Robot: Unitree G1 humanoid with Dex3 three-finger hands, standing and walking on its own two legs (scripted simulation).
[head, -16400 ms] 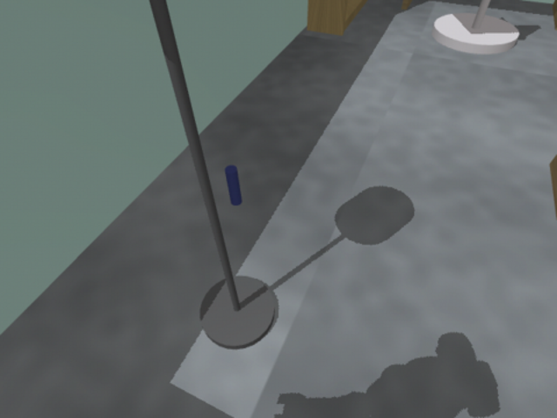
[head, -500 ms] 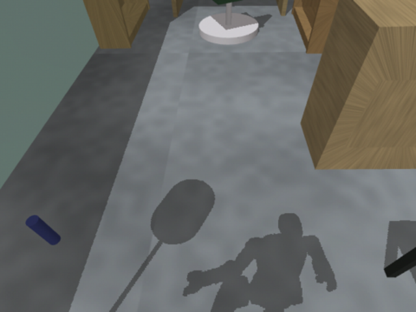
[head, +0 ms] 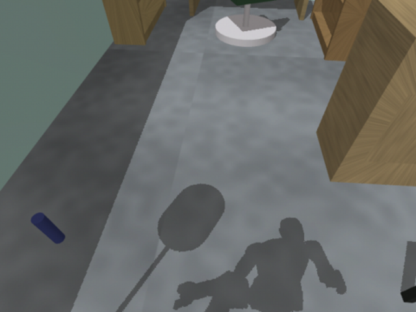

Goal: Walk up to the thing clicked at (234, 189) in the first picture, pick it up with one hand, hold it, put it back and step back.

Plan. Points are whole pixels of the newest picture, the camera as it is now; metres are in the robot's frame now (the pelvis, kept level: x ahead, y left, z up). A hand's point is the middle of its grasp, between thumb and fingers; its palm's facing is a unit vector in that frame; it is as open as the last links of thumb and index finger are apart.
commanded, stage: walk up
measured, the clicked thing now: (49, 228) +0.58 +0.81 -0.66
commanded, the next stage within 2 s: none
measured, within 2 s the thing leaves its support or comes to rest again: neither
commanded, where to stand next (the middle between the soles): +0.83 -0.04 m, yaw -3 degrees
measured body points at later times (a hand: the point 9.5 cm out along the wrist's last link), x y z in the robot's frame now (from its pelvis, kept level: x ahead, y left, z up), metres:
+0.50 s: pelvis +0.21 -0.03 -0.01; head +0.23 -0.03 +0.44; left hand +0.35 +0.27 -0.11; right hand +0.24 -0.33 -0.14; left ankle +0.09 +0.11 -0.64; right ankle +0.30 -0.12 -0.73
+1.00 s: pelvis +0.43 +0.01 +0.00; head +0.44 +0.05 +0.45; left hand +0.51 +0.33 -0.13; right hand +0.45 -0.31 -0.08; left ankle +0.45 +0.14 -0.73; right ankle +0.42 -0.13 -0.67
